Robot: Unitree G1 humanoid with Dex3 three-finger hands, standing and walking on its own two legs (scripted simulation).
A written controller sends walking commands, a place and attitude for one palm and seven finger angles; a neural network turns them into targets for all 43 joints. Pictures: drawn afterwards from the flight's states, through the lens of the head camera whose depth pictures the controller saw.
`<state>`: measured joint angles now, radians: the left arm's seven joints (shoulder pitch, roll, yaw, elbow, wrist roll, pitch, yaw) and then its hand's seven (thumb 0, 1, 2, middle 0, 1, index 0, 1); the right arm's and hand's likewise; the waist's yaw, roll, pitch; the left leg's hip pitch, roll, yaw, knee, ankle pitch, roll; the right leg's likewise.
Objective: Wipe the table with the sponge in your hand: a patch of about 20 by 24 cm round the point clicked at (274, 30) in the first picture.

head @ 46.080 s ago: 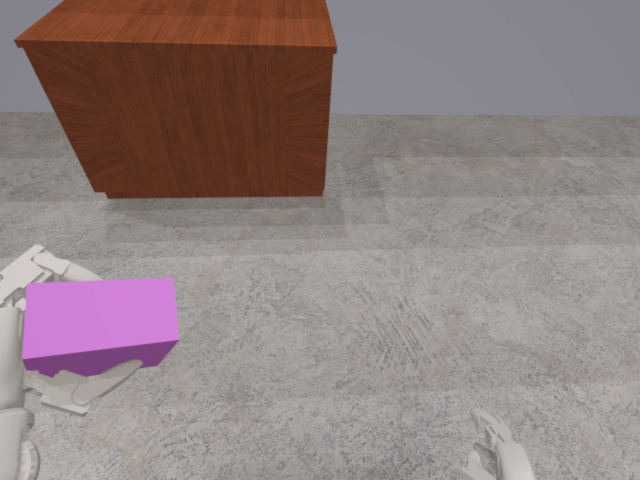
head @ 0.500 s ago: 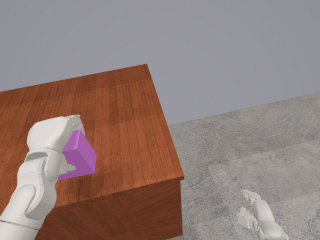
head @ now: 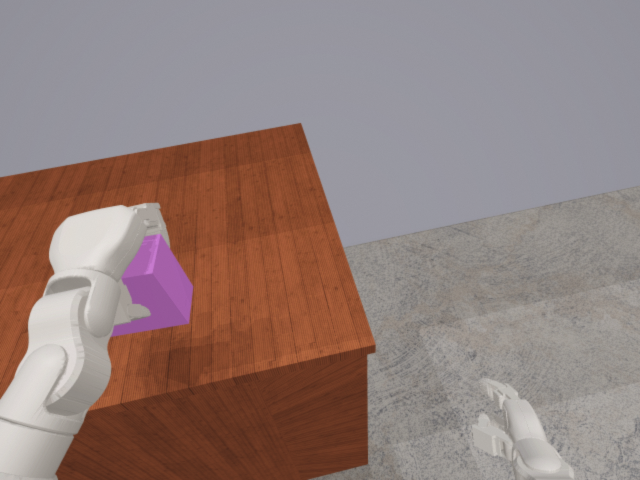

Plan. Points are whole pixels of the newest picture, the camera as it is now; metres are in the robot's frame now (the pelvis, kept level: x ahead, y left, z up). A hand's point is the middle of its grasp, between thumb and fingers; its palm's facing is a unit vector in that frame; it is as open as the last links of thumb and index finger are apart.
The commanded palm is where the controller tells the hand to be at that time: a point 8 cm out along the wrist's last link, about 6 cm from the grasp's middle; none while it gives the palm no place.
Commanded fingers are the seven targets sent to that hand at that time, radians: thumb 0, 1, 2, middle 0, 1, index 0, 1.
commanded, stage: lift the sponge slowly off the table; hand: left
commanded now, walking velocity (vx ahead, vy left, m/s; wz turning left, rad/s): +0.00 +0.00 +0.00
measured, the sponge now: (137, 295) +0.28 +0.28 +0.10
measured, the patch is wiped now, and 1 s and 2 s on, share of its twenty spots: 0.95 0.95 0.95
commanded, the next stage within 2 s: bring the sponge back beside the body in 0.12 s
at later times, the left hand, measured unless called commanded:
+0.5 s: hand (126, 286) +0.27 +0.26 +0.15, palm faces +0.08 -0.08 -0.99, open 10.2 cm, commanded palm +0.22 +0.27 +0.22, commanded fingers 0.00 0.10 1.30 -1.20 -1.60 -1.20 -1.60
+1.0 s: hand (106, 319) +0.23 +0.27 +0.14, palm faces +0.08 -0.07 -0.99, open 10.2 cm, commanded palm +0.19 +0.27 +0.21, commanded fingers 0.00 0.10 1.30 -1.20 -1.60 -1.20 -1.60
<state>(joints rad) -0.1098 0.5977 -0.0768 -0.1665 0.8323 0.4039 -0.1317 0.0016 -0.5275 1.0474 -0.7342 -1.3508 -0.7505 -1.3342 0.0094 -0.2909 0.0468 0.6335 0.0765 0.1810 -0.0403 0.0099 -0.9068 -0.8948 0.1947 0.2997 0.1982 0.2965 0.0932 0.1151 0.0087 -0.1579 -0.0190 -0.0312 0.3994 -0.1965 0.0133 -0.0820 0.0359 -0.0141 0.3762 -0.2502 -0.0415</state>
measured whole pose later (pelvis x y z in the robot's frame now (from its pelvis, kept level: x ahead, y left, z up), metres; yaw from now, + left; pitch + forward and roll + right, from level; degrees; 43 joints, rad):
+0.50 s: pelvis +0.00 +0.00 +0.00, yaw +0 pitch -3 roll +0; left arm 0.01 0.60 -0.05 -0.26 0.82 0.38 -0.13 0.00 -0.53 1.05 -0.73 -1.35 -0.75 -1.33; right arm 0.03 -0.29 0.04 0.62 0.07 0.18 -0.02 0.01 -0.91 -0.89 0.19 0.30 0.20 0.30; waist 0.10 0.11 0.00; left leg -0.16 -0.01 -0.03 0.42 -0.21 0.01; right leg -0.09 0.04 -0.01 0.39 -0.26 -0.04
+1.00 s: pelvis -0.01 -0.01 +0.00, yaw -1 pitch -4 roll +0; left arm 0.16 0.61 0.00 -0.32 0.81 0.35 -0.08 0.00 -0.53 1.05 -0.73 -1.35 -0.75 -1.33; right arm 0.03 -0.28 0.05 0.61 0.06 0.17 -0.03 0.01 -0.91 -0.89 0.20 0.30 0.20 0.30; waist 0.11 0.12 0.00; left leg -0.15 0.00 -0.03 0.44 -0.21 0.00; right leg -0.08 0.06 -0.01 0.41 -0.26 -0.05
